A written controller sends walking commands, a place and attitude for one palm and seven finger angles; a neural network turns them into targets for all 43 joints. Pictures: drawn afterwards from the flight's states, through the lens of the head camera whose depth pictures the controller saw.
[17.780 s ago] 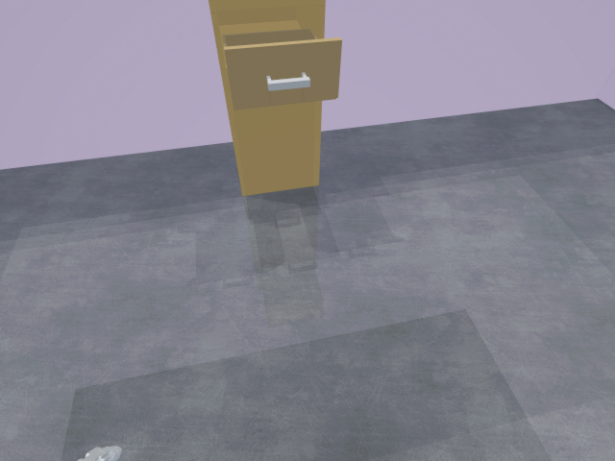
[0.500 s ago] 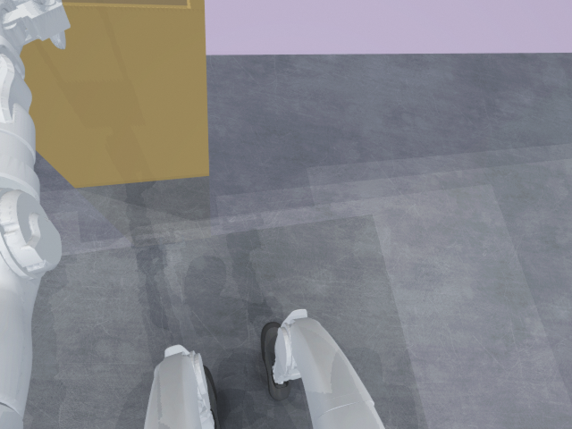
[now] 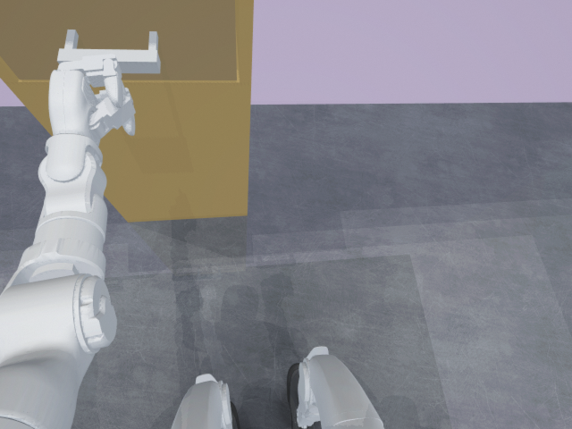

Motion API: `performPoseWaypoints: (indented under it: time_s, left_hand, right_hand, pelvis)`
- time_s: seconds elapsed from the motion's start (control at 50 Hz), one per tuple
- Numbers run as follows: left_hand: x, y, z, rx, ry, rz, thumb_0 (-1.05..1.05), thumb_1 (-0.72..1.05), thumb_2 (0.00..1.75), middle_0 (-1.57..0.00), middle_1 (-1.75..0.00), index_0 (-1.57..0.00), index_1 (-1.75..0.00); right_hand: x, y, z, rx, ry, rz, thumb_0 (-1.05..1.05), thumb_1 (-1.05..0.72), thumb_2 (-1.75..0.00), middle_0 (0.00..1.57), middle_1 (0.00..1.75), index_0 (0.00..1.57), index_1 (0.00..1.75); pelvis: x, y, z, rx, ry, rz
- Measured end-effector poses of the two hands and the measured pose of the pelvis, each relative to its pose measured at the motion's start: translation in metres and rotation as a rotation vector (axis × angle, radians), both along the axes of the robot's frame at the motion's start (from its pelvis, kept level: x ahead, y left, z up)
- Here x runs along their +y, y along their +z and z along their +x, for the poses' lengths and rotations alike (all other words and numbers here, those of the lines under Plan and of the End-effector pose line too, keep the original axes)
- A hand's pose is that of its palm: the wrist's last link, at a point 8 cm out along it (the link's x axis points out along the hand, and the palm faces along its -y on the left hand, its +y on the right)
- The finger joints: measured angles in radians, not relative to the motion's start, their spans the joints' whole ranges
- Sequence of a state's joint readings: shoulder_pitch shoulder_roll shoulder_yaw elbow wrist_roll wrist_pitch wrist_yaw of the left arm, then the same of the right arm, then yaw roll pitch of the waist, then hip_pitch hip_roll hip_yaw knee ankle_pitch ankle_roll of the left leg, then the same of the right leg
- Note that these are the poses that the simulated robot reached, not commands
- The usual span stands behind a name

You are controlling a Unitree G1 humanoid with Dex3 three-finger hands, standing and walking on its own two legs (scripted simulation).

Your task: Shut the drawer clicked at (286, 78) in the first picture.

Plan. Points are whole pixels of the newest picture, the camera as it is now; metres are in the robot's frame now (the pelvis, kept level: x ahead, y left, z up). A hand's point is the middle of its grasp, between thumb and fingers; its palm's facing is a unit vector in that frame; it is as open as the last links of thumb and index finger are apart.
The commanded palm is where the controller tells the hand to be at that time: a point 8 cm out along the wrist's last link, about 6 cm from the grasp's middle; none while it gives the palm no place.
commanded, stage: draw the hand back to the body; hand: left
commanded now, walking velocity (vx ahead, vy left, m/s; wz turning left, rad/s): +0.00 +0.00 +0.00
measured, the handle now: (112, 50) +0.63 +0.18 +0.04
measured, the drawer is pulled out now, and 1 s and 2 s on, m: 0.00 0.00 0.00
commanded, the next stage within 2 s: step back with the hand held close in 1.32 s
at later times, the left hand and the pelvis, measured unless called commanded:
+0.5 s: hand (45, 191) +0.37 +0.19 +0.14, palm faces +0.02 -0.99 -0.11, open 3.3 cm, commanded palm +0.33 +0.24 +0.15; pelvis +0.03 +0.00 +0.06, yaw +1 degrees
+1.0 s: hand out of the picture +0.24 +0.23 +0.22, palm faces +0.36 -0.87 -0.33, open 3.3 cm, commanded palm +0.18 +0.27 +0.24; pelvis +0.03 +0.00 +0.09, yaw +2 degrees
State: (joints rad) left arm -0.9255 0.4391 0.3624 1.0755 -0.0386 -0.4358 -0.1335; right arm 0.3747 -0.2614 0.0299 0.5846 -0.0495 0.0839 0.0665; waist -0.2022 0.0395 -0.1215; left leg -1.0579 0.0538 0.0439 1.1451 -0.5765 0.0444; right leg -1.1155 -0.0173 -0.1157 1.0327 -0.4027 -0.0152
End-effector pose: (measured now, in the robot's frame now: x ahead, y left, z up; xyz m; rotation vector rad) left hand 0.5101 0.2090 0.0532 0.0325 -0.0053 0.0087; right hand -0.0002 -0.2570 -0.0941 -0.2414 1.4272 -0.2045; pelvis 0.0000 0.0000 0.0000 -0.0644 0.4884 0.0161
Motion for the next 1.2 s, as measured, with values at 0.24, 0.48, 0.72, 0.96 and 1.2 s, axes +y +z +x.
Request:
performPoseWaypoints:
  time_s: [0.24,0.48,0.72,0.96,1.2]
  left_hand:
    - [0.016,0.038,-0.079,0.014,0.007,0.013,0.02,0.90,0.90,-1.40,-1.60,-1.40,-1.60]
    - [0.034,0.086,-0.156,-0.014,-0.002,0.042,0.02,0.90,0.90,-1.40,-1.60,-1.40,-1.60]
    - [0.050,0.131,-0.231,0.033,0.236,0.226,0.02,0.90,0.90,-1.40,-1.60,-1.40,-1.60]
    - [0.060,0.180,-0.301,-0.065,0.329,0.311,0.02,0.89,0.90,-1.40,-1.60,-1.40,-1.60]
    - [0.069,0.222,-0.367,-0.158,0.435,0.452,0.02,0.89,0.90,-1.40,-1.60,-1.41,-1.60]
  right_hand:
    - [0.007,0.032,0.080,-0.221,0.011,0.061,0.00,-0.91,-0.89,0.20,0.30,0.20,0.30]
    - [0.014,0.063,0.157,-0.509,0.107,0.059,0.01,-0.91,-0.89,0.20,0.30,0.20,0.30]
    - [0.043,0.104,0.205,-0.682,0.192,0.077,0.01,-0.91,-0.89,0.20,0.30,0.20,0.30]
    - [0.058,0.113,0.215,-0.744,0.262,0.129,0.01,-0.91,-0.89,0.21,0.30,0.20,0.30]
    - [0.047,0.110,0.204,-0.772,0.260,0.119,0.01,-0.91,-0.89,0.21,0.30,0.20,0.30]
  pelvis:
    - [-0.001,0.041,0.028,-0.129,-0.019,0.017]
    - [0.001,0.059,0.027,-0.284,0.009,0.031]
    - [0.002,0.085,0.025,-0.461,0.018,0.053]
    - [0.000,0.092,0.027,-0.538,0.026,0.056]
    - [-0.006,0.092,0.021,-0.565,0.029,0.058]
